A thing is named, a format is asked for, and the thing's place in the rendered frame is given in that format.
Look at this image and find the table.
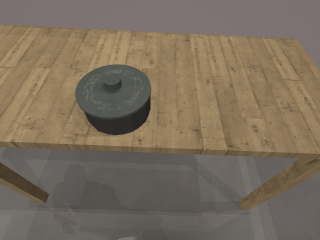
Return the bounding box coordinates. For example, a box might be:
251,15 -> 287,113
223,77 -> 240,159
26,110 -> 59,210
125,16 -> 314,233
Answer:
0,24 -> 320,210

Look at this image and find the knob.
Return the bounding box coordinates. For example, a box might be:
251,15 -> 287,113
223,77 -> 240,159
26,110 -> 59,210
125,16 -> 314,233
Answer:
103,73 -> 122,91

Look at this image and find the pot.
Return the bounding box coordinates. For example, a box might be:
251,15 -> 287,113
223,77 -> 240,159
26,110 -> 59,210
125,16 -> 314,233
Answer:
84,97 -> 151,135

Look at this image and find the lid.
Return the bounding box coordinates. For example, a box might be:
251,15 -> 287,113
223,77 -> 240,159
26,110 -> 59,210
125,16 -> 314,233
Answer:
75,64 -> 152,120

